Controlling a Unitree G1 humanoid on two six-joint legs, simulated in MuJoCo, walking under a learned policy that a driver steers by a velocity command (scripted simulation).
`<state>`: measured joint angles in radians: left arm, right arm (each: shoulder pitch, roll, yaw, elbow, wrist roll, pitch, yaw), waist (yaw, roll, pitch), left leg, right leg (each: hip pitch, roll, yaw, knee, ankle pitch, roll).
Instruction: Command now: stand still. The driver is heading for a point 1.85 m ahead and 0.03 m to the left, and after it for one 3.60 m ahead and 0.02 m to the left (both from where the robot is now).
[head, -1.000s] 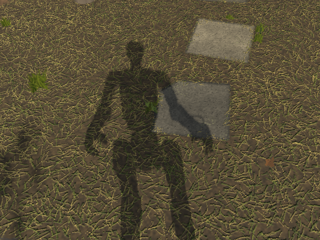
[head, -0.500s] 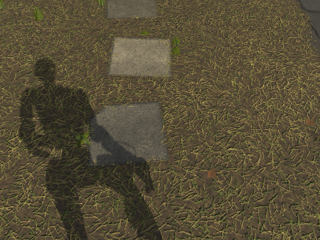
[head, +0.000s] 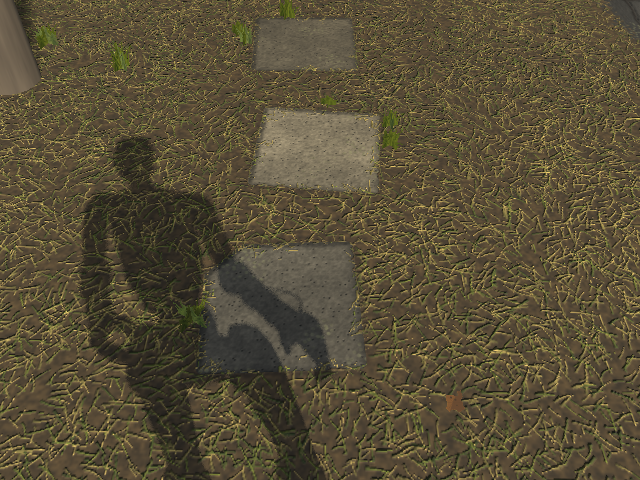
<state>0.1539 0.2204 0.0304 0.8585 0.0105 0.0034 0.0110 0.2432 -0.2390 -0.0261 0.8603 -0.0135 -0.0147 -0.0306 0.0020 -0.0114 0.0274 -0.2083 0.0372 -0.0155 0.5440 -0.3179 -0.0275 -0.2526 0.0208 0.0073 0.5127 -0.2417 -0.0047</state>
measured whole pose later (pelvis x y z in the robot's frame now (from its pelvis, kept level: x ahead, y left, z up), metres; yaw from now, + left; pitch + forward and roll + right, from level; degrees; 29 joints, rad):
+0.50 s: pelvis +0.03 +0.01 +0.00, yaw +0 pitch -2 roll +0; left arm 0.18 0.24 0.05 1.07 -0.01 0.01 0.03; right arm 0.27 -0.23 -0.03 0.99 0.01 -0.01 -0.03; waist 0.00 0.00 0.02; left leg -0.15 0.01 0.00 0.54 -0.37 0.01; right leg -0.24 0.00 0.02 0.61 -0.39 -0.01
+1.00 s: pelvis +0.20 -0.01 +0.00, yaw +0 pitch +1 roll -1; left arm 0.46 0.21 0.02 1.10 -0.01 -0.08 0.01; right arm -0.02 -0.24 -0.03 0.84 0.03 -0.08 0.03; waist 0.10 0.03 0.04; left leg -0.62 0.07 0.03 0.59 0.00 0.02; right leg 0.17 0.03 -0.03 0.14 -0.32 -0.03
